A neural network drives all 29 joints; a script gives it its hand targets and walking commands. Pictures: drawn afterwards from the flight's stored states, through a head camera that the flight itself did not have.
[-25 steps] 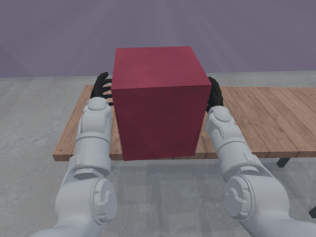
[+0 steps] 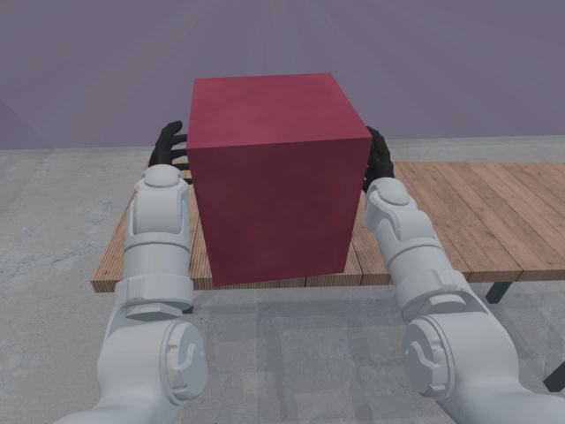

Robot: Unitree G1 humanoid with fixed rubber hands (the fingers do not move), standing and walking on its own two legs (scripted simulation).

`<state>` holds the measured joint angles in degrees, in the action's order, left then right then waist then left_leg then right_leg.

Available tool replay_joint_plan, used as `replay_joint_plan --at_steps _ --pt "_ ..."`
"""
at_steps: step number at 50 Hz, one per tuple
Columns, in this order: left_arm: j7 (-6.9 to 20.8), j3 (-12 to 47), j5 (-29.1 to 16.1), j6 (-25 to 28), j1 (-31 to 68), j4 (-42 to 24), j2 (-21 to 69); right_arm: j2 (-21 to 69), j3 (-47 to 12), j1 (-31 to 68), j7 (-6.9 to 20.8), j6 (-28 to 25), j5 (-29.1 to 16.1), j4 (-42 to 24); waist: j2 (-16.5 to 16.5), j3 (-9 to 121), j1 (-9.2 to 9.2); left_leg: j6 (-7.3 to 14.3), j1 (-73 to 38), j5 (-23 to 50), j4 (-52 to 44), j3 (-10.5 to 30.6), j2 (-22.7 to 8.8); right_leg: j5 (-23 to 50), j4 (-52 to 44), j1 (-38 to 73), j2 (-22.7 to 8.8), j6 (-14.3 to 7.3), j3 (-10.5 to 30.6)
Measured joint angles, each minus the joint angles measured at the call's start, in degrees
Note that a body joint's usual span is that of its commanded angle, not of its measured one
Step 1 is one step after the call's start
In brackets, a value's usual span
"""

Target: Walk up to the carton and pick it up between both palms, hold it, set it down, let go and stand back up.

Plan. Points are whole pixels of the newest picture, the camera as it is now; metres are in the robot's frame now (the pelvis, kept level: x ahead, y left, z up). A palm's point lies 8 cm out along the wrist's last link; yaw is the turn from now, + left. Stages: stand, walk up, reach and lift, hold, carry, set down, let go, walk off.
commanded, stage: reach and lift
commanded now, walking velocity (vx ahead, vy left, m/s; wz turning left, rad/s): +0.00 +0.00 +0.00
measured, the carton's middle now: (272, 179) +0.44 -0.02 +0.19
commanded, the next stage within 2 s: hold in 1.08 s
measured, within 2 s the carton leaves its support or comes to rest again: neither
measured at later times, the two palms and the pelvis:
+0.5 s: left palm (163, 163) +0.40 +0.13 +0.25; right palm (380, 175) +0.38 -0.16 +0.23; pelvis +0.00 -0.01 +0.00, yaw +0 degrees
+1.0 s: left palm (153, 153) +0.39 +0.14 +0.27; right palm (379, 161) +0.38 -0.15 +0.26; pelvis +0.00 -0.01 +0.00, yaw +1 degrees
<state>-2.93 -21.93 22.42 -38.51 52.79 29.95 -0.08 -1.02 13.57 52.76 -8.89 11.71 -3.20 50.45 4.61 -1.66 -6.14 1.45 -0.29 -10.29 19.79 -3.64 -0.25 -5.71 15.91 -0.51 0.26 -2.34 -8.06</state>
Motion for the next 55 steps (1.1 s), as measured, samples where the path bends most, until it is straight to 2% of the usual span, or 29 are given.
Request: replay_joint_plan --at_steps 6,10,22,28,33,39,46,55 --pt "0.2 -0.2 1.0 -2.5 0.7 -1.8 0.2 -0.4 -0.7 0.8 0.0 1.3 -1.4 -0.1 -0.4 -0.7 -0.08 0.0 -0.6 0.1 0.1 0.2 0.1 0.1 0.0 0.7 0.0 0.0 0.0" --pt "0.7 -1.3 1.8 -3.2 1.6 -0.7 0.2 -0.3 -0.4 1.3 -0.3 2.7 -1.0 0.0 -0.8 -0.8 0.05 0.1 -0.5 0.5 -0.4 0.2 0.2 0.1 0.2 0.3 -0.2 0.1 0.1" --pt "1.4 -0.8 0.9 -4.5 2.0 -3.1 -0.7 -0.2 -2.7 0.7 -1.8 4.6 -2.9 -4.2 -1.4 -0.4 -0.26 -0.3 0.7 0.6 -0.4 0.5 -0.1 0.6 -0.7 -0.5 0.4 -0.3 0.1" --pt "2.3 -0.6 0.5 -5.3 0.5 -6.6 -0.9 -1.1 -6.7 -0.2 -3.6 6.4 -6.3 -8.0 -1.1 -0.1 -0.84 -0.6 0.2 0.2 -0.2 0.7 -0.5 0.5 -1.2 0.4 0.9 -0.5 0.2" --pt "3.4 -2.0 2.3 -6.7 1.1 -5.7 -0.9 -1.0 -6.6 1.5 -3.7 8.3 -6.0 -6.0 -0.6 -0.4 -0.96 -0.7 -0.9 0.0 -0.3 0.8 -0.5 0.1 -0.8 1.2 1.0 -0.6 0.4" --pt "3.4 -1.4 2.2 -7.3 2.1 -4.8 -1.7 -0.7 -5.6 2.4 -3.7 8.9 -5.6 -5.6 -0.6 0.4 -0.69 -0.8 0.4 0.1 0.0 1.0 -0.4 -0.2 -0.1 -0.1 0.9 -0.8 0.4" --pt "3.6 -0.4 1.4 -8.2 1.4 -8.2 -1.9 -1.6 -7.9 1.7 -5.0 10.0 -8.3 -9.3 -2.1 0.5 -0.78 -0.7 0.7 -0.1 0.1 1.5 -0.4 0.1 -1.1 0.2 1.1 -0.6 0.2" --pt "4.6 -1.1 1.7 -10.8 -0.5 -12.3 -1.3 -2.4 -11.3 0.7 -6.5 13.7 -10.9 -13.0 -2.0 1.4 -1.2 -0.8 -0.4 -0.4 0.1 1.5 -0.6 0.0 -1.3 1.4 1.4 -0.6 0.7"
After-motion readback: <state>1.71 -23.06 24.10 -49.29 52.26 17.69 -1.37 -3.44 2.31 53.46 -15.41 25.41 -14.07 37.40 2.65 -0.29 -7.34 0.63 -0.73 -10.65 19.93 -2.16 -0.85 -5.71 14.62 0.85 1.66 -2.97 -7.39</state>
